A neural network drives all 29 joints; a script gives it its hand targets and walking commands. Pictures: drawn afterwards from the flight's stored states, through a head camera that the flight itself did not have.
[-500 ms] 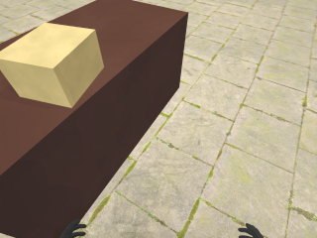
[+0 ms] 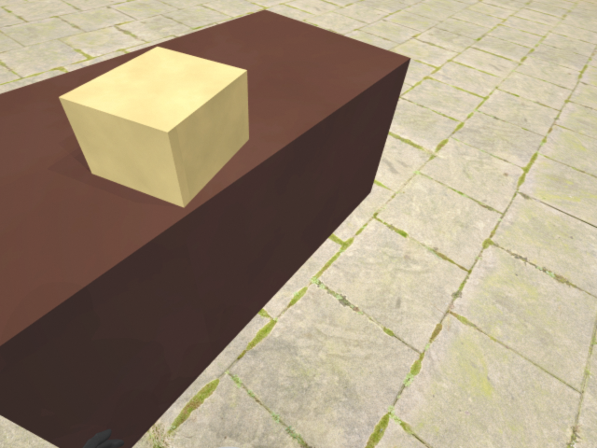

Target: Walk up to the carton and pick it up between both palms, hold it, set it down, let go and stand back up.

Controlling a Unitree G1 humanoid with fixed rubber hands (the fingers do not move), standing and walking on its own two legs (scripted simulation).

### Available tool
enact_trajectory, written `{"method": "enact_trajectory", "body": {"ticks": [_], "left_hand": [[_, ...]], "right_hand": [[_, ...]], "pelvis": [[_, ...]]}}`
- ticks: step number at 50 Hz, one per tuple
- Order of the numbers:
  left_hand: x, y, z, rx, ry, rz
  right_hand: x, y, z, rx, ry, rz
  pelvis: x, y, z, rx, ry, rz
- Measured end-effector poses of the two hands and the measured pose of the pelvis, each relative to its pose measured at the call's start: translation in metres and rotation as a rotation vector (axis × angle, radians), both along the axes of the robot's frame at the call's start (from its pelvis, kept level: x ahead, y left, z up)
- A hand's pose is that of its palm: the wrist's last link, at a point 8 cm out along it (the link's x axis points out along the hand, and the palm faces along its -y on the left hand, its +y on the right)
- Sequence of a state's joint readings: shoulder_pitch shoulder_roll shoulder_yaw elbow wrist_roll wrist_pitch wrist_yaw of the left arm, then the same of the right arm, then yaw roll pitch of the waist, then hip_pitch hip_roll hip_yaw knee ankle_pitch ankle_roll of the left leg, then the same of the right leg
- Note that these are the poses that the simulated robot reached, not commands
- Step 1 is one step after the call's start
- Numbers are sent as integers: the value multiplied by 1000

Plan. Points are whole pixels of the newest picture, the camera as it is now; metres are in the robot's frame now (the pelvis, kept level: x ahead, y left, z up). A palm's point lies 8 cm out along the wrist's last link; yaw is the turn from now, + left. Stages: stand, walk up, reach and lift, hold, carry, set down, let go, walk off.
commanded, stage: walk up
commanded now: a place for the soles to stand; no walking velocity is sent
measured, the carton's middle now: (169, 121) +0.75 +0.32 +0.03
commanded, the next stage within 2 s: none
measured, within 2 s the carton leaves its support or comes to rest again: neither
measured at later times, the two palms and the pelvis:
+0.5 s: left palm (110, 392) +0.22 +0.29 -0.11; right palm (504, 363) +0.28 -0.33 -0.07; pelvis +0.18 -0.03 +0.00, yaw +17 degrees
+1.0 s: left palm (188, 291) +0.38 +0.21 -0.07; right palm (498, 275) +0.50 -0.42 -0.13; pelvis +0.39 -0.14 -0.01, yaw +25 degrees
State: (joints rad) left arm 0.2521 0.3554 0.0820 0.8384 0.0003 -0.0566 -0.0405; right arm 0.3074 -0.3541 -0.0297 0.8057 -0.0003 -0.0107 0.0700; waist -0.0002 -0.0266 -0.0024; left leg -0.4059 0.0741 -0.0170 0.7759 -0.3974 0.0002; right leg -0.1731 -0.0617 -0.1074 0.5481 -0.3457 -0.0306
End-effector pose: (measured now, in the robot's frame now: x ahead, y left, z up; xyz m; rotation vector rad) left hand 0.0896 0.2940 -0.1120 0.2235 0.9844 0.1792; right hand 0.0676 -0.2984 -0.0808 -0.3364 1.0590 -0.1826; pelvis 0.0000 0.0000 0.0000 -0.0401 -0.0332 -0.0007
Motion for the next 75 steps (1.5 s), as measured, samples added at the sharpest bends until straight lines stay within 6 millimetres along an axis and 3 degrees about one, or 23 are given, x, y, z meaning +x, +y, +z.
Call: {"method": "enact_trajectory", "body": {"ticks": [4, 8, 12, 16, 21, 25, 29, 31, 35, 40, 44, 50, 52, 54, 56, 58, 61, 64, 67, 70, 75], "left_hand": [[27, 26, -18, -20, -27, 27], [55, 31, -10, -58, -83, 73], [66, 34, -3, -71, -78, 120], [74, 31, -2, -68, -62, 174], [96, 18, -3, -46, -47, 227], [128, -1, -3, -18, -45, 267], [156, -24, -3, 37, -25, 297], [155, -34, 6, 66, -3, 331], [149, -55, 36, 107, 66, 388], [162, -76, 58, 137, 135, 422], [195, -85, 60, 138, 139, 436], [286, -88, 41, 168, -7, 402], [307, -101, 40, 167, -48, 409], [311, -118, 33, 163, -32, 427], [298, -141, 17, 159, 20, 463], [277, -166, 14, 138, 89, 522], [253, -194, 31, 140, 197, 592], [245, -212, 50, 148, 288, 623], [253, -218, 63, 158, 325, 655], [277, -211, 69, 178, 300, 682], [330, -192, 55, 256, 171, 717]], "right_hand": [[9, 16, -9, -34, 22, 12], [12, 18, 6, -69, 104, 41], [42, 15, 23, -100, 118, 89], [90, 9, 28, -115, 96, 147], [157, -7, 21, -118, 73, 202], [212, -27, 6, -111, 76, 244], [276, -48, -25, -82, 79, 285], [313, -47, -32, -55, 61, 316], [377, -45, -22, -2, 7, 356], [423, -53, -21, 33, 30, 367], [436, -71, -24, 16, 106, 376], [432, -127, -50, -76, 199, 330], [453, -142, -52, -92, 193, 341], [490, -148, -56, -88, 159, 372], [535, -147, -66, -77, 117, 417], [578, -135, -62, -50, 78, 469], [634, -116, -44, -10, 22, 522], [675, -101, -32, 23, 3, 549], [699, -94, -28, 34, 43, 582], [713, -91, -29, 28, 91, 617], [734, -95, -62, 29, 144, 636]], "pelvis": [[20, 21, -16, -1, -22, 36], [40, 24, -6, -1, -12, 102], [64, 22, 5, -7, 7, 155], [93, 13, 8, -6, 11, 207], [137, -7, 4, 18, 18, 260], [179, -32, -4, 49, 40, 303], [222, -62, -19, 74, 54, 338], [240, -73, -16, 72, 46, 365], [279, -88, 4, 101, 30, 398], [323, -102, 18, 129, 38, 414], [352, -114, 19, 125, 59, 436], [390, -138, -13, 142, 13, 442], [407, -152, -18, 150, 12, 460], [424, -169, -23, 134, 23, 475], [437, -185, -32, 114, 24, 496], [453, -193, -27, 101, 22, 530], [480, -197, -9, 105, 26, 562], [503, -199, 6, 110, 51, 570], [524, -199, 16, 103, 80, 600], [542, -199, 20, 89, 73, 640], [572, -202, -6, 125, 29, 683]]}}
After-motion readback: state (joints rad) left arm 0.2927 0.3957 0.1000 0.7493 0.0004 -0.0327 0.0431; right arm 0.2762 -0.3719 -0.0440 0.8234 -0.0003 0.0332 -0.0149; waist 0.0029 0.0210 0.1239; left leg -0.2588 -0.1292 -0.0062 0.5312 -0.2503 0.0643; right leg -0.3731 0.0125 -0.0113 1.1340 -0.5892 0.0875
